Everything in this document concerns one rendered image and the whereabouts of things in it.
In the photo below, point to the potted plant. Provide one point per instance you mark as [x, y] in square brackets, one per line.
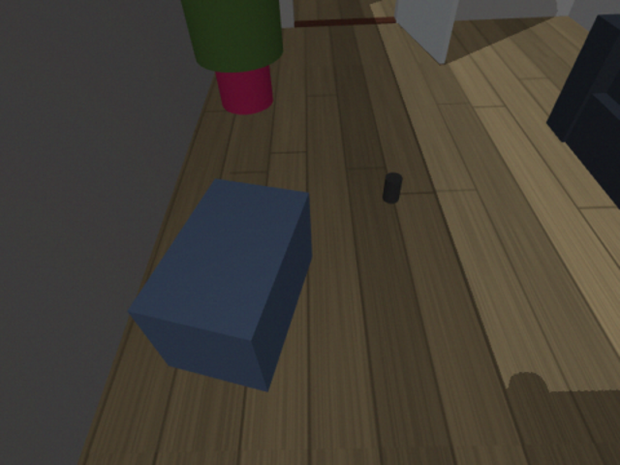
[238, 40]

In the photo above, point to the sofa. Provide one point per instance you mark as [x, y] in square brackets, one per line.
[586, 115]

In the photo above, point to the can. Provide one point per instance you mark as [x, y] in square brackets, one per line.
[392, 187]

